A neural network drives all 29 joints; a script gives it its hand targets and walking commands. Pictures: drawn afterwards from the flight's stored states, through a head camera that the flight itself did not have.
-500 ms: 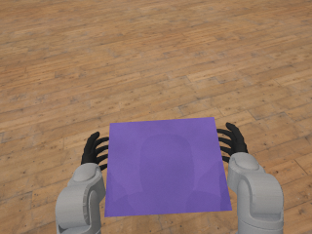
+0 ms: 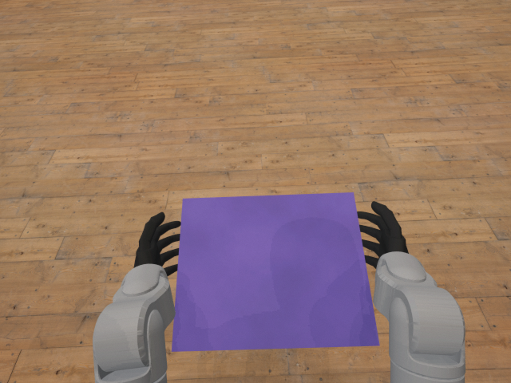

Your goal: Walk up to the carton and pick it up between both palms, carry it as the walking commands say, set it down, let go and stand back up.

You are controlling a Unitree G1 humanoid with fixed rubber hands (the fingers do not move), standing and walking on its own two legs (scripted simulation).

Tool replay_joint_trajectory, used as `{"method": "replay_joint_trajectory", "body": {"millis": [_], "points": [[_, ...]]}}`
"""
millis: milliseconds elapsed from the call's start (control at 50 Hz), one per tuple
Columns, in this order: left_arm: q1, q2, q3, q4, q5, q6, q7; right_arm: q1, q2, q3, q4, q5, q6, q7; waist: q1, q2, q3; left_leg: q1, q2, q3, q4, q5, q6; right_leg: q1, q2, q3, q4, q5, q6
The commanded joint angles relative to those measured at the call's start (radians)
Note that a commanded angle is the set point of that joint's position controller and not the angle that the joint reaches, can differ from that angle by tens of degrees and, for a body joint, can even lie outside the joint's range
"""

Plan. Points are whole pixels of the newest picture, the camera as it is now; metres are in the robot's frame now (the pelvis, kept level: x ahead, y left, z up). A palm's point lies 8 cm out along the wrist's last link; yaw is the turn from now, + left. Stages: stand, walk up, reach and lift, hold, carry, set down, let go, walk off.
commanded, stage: carry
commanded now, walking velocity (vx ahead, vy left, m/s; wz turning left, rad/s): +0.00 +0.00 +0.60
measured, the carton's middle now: (269, 276) +0.27 +0.00 +0.01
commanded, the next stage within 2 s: none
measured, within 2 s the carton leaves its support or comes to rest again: neither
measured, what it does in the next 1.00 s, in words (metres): steps on the spot, turning left: right foot, then left foot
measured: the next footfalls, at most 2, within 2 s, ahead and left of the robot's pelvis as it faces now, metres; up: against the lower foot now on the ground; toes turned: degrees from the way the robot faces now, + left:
right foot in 0.02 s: +0.03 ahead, -0.11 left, +0.00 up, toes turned -6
left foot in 0.42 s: +0.01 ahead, +0.15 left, +0.00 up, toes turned +26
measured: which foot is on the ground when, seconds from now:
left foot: down 0.00-0.04, up 0.06-0.40, down 0.42-0.88, up 0.90-1.00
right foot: up 0.00-0.00, down 0.02-0.42, up 0.44-0.86, down 0.88-1.00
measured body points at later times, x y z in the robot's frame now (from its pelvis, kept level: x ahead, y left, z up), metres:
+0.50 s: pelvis -0.02 +0.04 -0.01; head +0.00 +0.05 +0.44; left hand +0.16 +0.29 +0.06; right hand +0.29 -0.01 +0.07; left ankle -0.03 +0.13 -0.73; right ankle -0.02 -0.11 -0.69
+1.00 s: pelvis -0.04 +0.01 +0.00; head -0.02 -0.01 +0.45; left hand +0.08 +0.28 +0.09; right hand +0.27 +0.02 +0.08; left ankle -0.09 +0.11 -0.67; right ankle +0.01 -0.07 -0.73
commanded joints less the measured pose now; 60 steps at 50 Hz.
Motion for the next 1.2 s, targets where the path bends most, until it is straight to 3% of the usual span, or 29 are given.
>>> {"method": "replay_joint_trajectory", "body": {"millis": [0, 20, 40, 60, 80, 100, 160, 260, 360, 380, 400, 420, 440, 460, 480, 500, 540, 580, 720, 820, 840, 860, 880, 900, 920, 940, 1000, 1100, 1180], "points": [[-0.371, -0.928, -0.623, -0.058, -0.355, 0.0, -0.237, -0.355, 0.893, 0.658, -0.087, 0.383, 0.0, 0.25, 0.006, 0.067, -0.283, 0.072, 0.185, -0.197, -0.061, 0.183, 0.049, 0.291, -0.042, -0.007, -0.289, 0.12, -0.013], [-0.353, -0.908, -0.605, -0.04, -0.343, 0.005, -0.239, -0.363, 0.894, 0.658, -0.081, 0.382, 0.005, 0.245, 0.02, -0.103, -0.257, -0.084, 0.11, -0.119, 0.08, -0.051, 0.002, 0.4, -0.21, 0.157, -0.409, 0.133, -0.05], [-0.356, -0.888, -0.588, -0.014, -0.322, 0.0, -0.235, -0.39, 0.884, 0.665, -0.088, 0.365, 0.015, 0.242, 0.027, -0.419, -0.206, -0.294, -0.021, 0.063, 0.316, -0.343, -0.051, 0.413, -0.489, 0.409, -0.466, 0.3, -0.196], [-0.356, -0.904, -0.608, -0.039, -0.335, 0.001, -0.236, -0.428, 0.901, 0.662, -0.093, 0.383, 0.015, 0.242, 0.02, -0.273, -0.164, -0.28, 0.066, 0.061, 0.53, -0.394, -0.066, 0.315, -0.507, 0.333, -0.4, 0.461, -0.251], [-0.362, -0.907, -0.605, -0.064, -0.34, -0.002, -0.24, -0.433, 0.93, 0.675, -0.087, 0.407, 0.015, 0.245, 0.02, -0.148, -0.147, -0.244, 0.075, 0.037, 0.61, -0.334, -0.064, 0.265, -0.453, 0.253, -0.361, 0.501, -0.237], [-0.37, -0.907, -0.602, -0.081, -0.341, -0.004, -0.243, -0.424, 0.948, 0.683, -0.08, 0.416, 0.013, 0.247, 0.018, -0.097, -0.148, -0.231, 0.09, 0.042, 0.655, -0.27, -0.066, 0.248, -0.413, 0.18, -0.345, 0.489, -0.211], [-0.391, -0.9, -0.6, -0.099, -0.348, -0.007, -0.245, -0.425, 0.953, 0.686, -0.081, 0.425, 0.012, 0.241, 0.015, -0.196, -0.13, -0.234, 0.103, 0.121, 0.575, -0.19, -0.094, 0.295, -0.322, 0.034, -0.294, 0.53, -0.167], [-0.373, -0.886, -0.604, -0.101, -0.359, 0.003, -0.248, -0.399, 0.945, 0.675, -0.06, 0.417, 0.016, 0.228, 0.021, -0.261, -0.166, -0.147, 0.081, 0.209, 0.373, -0.228, -0.087, 0.328, -0.346, -0.042, -0.225, 0.678, -0.174], [-0.371, -0.908, -0.618, -0.08, -0.363, 0.008, -0.246, -0.377, 0.935, 0.64, -0.025, 0.407, 0.021, 0.239, 0.02, -0.269, -0.218, -0.012, 0.068, 0.231, 0.053, -0.144, -0.05, 0.351, -0.38, -0.1, -0.098, 0.665, -0.114], [-0.371, -0.908, -0.621, -0.072, -0.366, 0.007, -0.245, -0.368, 0.935, 0.631, -0.013, 0.402, 0.019, 0.243, 0.008, -0.202, -0.251, 0.115, 0.075, 0.238, -0.082, 0.001, -0.042, 0.296, -0.36, -0.146, -0.017, 0.637, -0.066], [-0.387, -0.908, -0.629, -0.07, -0.369, 0.006, -0.243, -0.357, 0.938, 0.618, -0.002, 0.395, 0.018, 0.248, -0.006, -0.11, -0.269, 0.269, 0.141, 0.145, -0.145, 0.105, -0.025, 0.159, -0.325, -0.151, 0.087, 0.446, -0.017], [-0.411, -0.905, -0.649, -0.1, -0.383, 0.01, -0.245, -0.321, 0.919, 0.597, 0.019, 0.379, 0.011, 0.246, -0.021, 0.193, -0.276, 0.435, 0.384, -0.201, -0.063, 0.757, 0.092, -0.118, -0.202, -0.185, 0.317, 0.071, 0.064], [-0.423, -0.914, -0.665, -0.088, -0.384, 0.01, -0.244, -0.318, 0.927, 0.583, 0.034, 0.372, 0.001, 0.25, -0.014, 0.29, -0.307, 0.505, 0.461, -0.324, -0.038, 1.032, 0.185, -0.24, -0.142, -0.089, 0.432, -0.263, 0.067], [-0.426, -0.943, -0.677, -0.079, -0.39, 0.004, -0.248, -0.331, 0.941, 0.582, 0.012, 0.375, -0.006, 0.253, -0.011, 0.183, -0.311, 0.509, 0.441, -0.276, -0.01, 1.029, 0.183, -0.262, -0.147, -0.014, 0.488, -0.273, 0.06], [-0.444, -0.978, -0.692, -0.088, -0.409, -0.006, -0.255, -0.357, 0.97, 0.588, -0.009, 0.388, -0.017, 0.256, -0.01, 0.113, -0.308, 0.487, 0.411, -0.225, -0.007, 0.901, 0.17, -0.271, -0.14, 0.021, 0.497, -0.241, 0.049], [-0.462, -1.009, -0.704, -0.086, -0.423, -0.015, -0.261, -0.374, 0.992, 0.593, -0.02, 0.393, -0.027, 0.259, -0.009, 0.082, -0.298, 0.445, 0.368, -0.18, -0.02, 0.774, 0.157, -0.266, -0.131, 0.04, 0.488, -0.194, 0.037], [-0.476, -1.035, -0.713, -0.095, -0.429, -0.034, -0.263, -0.385, 1.013, 0.603, -0.038, 0.4, -0.044, 0.265, -0.004, 0.095, -0.299, 0.388, 0.312, -0.139, -0.058, 0.56, 0.14, -0.229, -0.107, 0.025, 0.463, -0.112, 0.029], [-0.46, -1.028, -0.711, -0.101, -0.419, -0.042, -0.258, -0.374, 1.001, 0.614, -0.055, 0.402, -0.052, 0.269, -0.004, 0.089, -0.303, 0.369, 0.303, -0.164, -0.079, 0.467, 0.144, -0.219, -0.09, 0.026, 0.427, -0.093, 0.024], [-0.376, -0.964, -0.678, -0.083, -0.377, -0.027, -0.241, -0.341, 0.929, 0.641, -0.088, 0.403, -0.036, 0.268, -0.012, 0.115, -0.296, 0.316, 0.305, -0.261, -0.124, 0.397, 0.157, -0.14, -0.033, 0.029, 0.212, -0.051, 0.01], [-0.346, -0.938, -0.646, -0.071, -0.364, -0.014, -0.237, -0.356, 0.909, 0.663, -0.099, 0.407, -0.016, 0.256, 0.003, 0.105, -0.282, 0.178, 0.227, -0.216, -0.107, 0.293, 0.092, 0.116, 0.002, -0.044, -0.158, 0.048, -0.002], [-0.347, -0.934, -0.635, -0.064, -0.36, -0.011, -0.237, -0.354, 0.904, 0.664, -0.094, 0.405, -0.012, 0.252, 0.007, 0.079, -0.294, 0.1, 0.198, -0.194, -0.084, 0.211, 0.061, 0.249, -0.028, -0.044, -0.267, 0.113, -0.009], [-0.34, -0.921, -0.62, -0.053, -0.352, -0.008, -0.239, -0.357, 0.902, 0.663, -0.088, 0.405, -0.007, 0.247, 0.016, -0.035, -0.282, -0.036, 0.138, -0.15, -0.004, 0.013, 0.02, 0.376, -0.14, 0.059, -0.347, 0.139, -0.036], [-0.349, -0.897, -0.608, -0.036, -0.336, -0.011, -0.238, -0.373, 0.903, 0.671, -0.087, 0.394, 0.0, 0.245, 0.027, -0.355, -0.228, -0.265, -0.012, 0.029, 0.203, -0.24, -0.049, 0.423, -0.414, 0.327, -0.422, 0.28, -0.163], [-0.358, -0.912, -0.616, -0.054, -0.347, -0.014, -0.238, -0.431, 0.905, 0.673, -0.11, 0.405, 0.0, 0.245, 0.026, -0.337, -0.201, -0.28, 0.031, 0.082, 0.47, -0.376, -0.071, 0.323, -0.515, 0.321, -0.41, 0.438, -0.253], [-0.36, -0.916, -0.617, -0.074, -0.353, -0.015, -0.24, -0.442, 0.935, 0.683, -0.097, 0.422, 0.0, 0.247, 0.022, -0.183, -0.167, -0.246, 0.06, 0.047, 0.581, -0.337, -0.071, 0.254, -0.474, 0.252, -0.369, 0.496, -0.25], [-0.362, -0.911, -0.612, -0.087, -0.351, -0.016, -0.242, -0.429, 0.954, 0.692, -0.084, 0.429, -0.001, 0.249, 0.021, -0.114, -0.163, -0.221, 0.072, 0.041, 0.635, -0.271, -0.069, 0.226, -0.429, 0.177, -0.35, 0.498, -0.223], [-0.387, -0.903, -0.612, -0.107, -0.36, -0.016, -0.245, -0.408, 0.964, 0.687, -0.069, 0.431, 0.0, 0.244, 0.011, -0.187, -0.149, -0.216, 0.085, 0.116, 0.557, -0.178, -0.091, 0.274, -0.329, 0.018, -0.282, 0.54, -0.164], [-0.367, -0.881, -0.61, -0.095, -0.366, -0.002, -0.245, -0.389, 0.943, 0.667, -0.041, 0.414, 0.008, 0.228, 0.021, -0.269, -0.177, -0.124, 0.059, 0.209, 0.325, -0.227, -0.082, 0.304, -0.358, -0.033, -0.215, 0.633, -0.176], [-0.365, -0.894, -0.616, -0.068, -0.366, 0.003, -0.242, -0.375, 0.931, 0.639, -0.005, 0.404, 0.016, 0.236, 0.02, -0.282, -0.215, -0.027, 0.058, 0.224, 0.059, -0.16, -0.051, 0.331, -0.389, -0.07, -0.13, 0.596, -0.129]]}}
